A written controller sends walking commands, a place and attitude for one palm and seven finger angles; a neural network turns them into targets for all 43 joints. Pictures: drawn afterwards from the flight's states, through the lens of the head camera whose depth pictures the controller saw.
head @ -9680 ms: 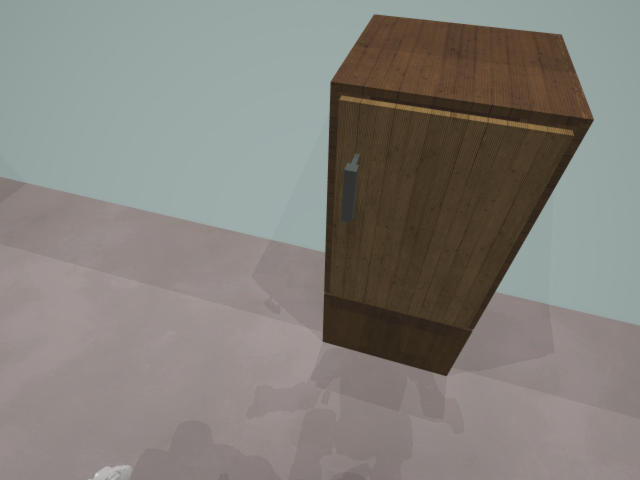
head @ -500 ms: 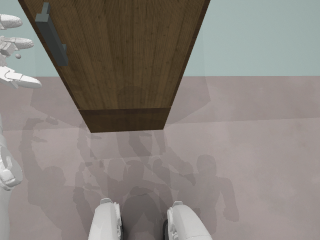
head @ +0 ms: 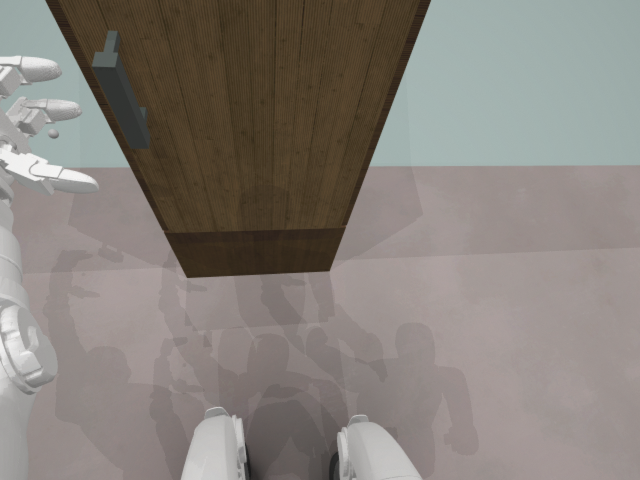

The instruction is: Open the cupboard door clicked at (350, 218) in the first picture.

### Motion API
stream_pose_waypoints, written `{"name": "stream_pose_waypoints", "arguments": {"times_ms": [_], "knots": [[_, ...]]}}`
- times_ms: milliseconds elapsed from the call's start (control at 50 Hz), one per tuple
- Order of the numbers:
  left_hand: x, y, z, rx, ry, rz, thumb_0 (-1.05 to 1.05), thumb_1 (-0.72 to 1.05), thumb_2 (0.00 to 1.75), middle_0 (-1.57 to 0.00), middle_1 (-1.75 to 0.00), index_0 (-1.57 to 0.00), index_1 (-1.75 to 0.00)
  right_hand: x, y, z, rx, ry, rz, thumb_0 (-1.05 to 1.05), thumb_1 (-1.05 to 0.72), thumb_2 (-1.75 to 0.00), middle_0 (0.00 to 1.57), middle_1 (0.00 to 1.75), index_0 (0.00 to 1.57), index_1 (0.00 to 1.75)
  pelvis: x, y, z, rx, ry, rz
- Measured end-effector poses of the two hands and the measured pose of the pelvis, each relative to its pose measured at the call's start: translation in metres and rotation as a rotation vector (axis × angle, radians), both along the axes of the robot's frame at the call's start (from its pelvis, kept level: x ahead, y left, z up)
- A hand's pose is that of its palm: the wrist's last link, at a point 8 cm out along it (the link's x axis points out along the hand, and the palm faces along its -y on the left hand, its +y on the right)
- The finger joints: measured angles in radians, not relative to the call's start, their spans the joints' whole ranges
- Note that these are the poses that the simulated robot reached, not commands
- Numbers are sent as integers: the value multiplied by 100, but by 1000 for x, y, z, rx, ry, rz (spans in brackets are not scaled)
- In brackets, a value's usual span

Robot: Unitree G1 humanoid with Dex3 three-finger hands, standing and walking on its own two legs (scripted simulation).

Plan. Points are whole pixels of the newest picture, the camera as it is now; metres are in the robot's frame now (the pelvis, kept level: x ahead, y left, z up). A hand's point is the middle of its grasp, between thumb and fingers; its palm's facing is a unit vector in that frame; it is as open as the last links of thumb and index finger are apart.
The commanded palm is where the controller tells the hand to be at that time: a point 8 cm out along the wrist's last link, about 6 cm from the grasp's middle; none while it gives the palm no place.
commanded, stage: move the hooked fingers beside the handle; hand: left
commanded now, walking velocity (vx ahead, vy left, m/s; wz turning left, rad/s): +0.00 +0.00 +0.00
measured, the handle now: (127, 93) +0.58 +0.21 +0.07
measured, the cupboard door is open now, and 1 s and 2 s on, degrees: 0 0 1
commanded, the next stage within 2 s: slide the fingers in behind the handle in 0.36 s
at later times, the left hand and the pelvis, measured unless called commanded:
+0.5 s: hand (60, 126) +0.51 +0.26 +0.09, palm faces +0.03 -1.00 -0.03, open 14.0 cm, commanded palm +0.50 +0.30 +0.07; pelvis +0.00 +0.00 -0.01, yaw +0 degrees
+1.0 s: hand (96, 127) +0.51 +0.23 +0.08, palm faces +0.02 -1.00 -0.01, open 14.0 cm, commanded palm +0.50 +0.27 +0.07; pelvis +0.00 +0.00 -0.01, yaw +0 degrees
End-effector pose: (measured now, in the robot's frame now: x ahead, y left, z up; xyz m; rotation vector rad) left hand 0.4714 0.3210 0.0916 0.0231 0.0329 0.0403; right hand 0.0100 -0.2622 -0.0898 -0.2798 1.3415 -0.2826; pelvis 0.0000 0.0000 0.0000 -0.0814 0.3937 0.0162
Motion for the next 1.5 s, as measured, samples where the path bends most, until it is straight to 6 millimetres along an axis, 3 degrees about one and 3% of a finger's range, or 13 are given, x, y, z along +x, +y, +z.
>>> {"name": "stream_pose_waypoints", "arguments": {"times_ms": [220,340,500,620,840,1060,1300,1500], "knots": [[8,-3,-9,-1,-34,-33,-1,-50,30,-30,-120,-30,-120,5,-10,-2,-51,0,28,0,-91,-90,21,30,20,30,-7,1,-9,-8,26,3],[13,-5,-14,-6,3,-22,-1,-50,30,-30,-120,-30,-120,-3,-6,-5,-39,16,10,0,-91,-90,21,30,20,30,-7,2,-10,-9,29,-1],[13,-4,-3,6,-18,-11,-1,-50,30,-30,-120,-30,-120,-15,4,-8,-1,46,-14,0,-91,-90,21,30,20,30,-4,2,-7,-7,23,-4],[18,-8,-9,-6,24,-26,-1,-50,30,-30,-120,-30,-120,-16,3,-7,-7,45,-15,0,-90,-90,21,30,20,30,-4,1,-8,-8,30,-2],[18,-22,-18,-11,-6,-32,-1,-50,30,-30,-120,-30,-120,-11,-2,-5,-18,42,-10,0,-91,-90,21,30,20,30,-2,2,-8,-7,32,-3],[22,-41,-10,-6,-11,-27,-1,-50,30,-30,-120,-30,-120,-2,1,-7,8,14,-5,0,-91,-90,21,30,20,30,1,0,-5,-2,21,0],[18,-55,-13,-3,-8,-3,-1,-50,30,-28,-119,-29,-120,-4,0,-11,39,16,-9,0,-91,-90,21,30,20,30,2,-5,-4,9,12,-1],[29,-78,-20,-16,1,-30,-1,-50,30,-29,-120,-29,-120,-8,-8,-13,22,28,-10,0,-91,-90,21,30,20,30,0,-9,-7,10,26,2]]}}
